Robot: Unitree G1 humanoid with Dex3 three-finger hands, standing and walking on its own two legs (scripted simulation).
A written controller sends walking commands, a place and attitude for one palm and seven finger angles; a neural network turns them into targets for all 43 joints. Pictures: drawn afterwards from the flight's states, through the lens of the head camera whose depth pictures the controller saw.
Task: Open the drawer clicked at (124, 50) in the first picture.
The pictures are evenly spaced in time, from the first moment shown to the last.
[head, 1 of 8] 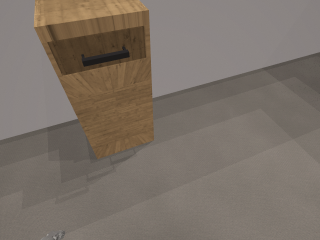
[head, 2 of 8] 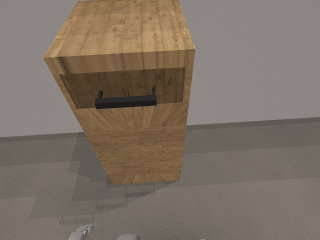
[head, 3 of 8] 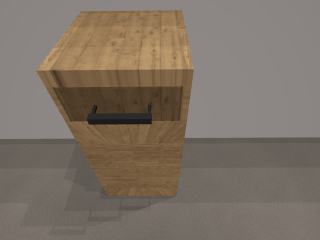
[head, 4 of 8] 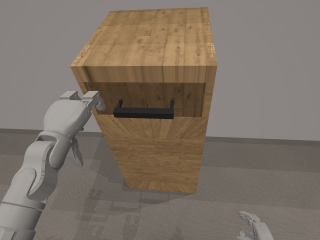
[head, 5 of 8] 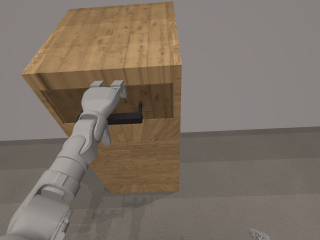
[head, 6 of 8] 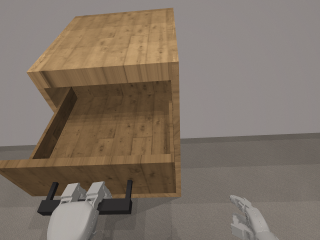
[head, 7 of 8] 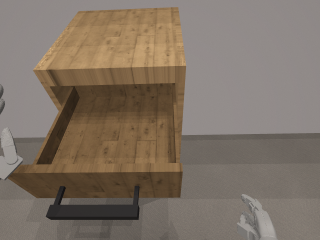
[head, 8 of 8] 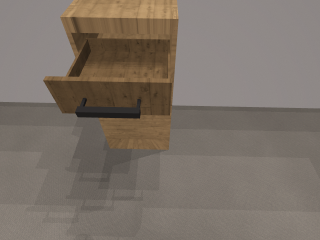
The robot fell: no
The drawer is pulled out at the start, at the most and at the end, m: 0.00 0.30 0.29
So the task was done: yes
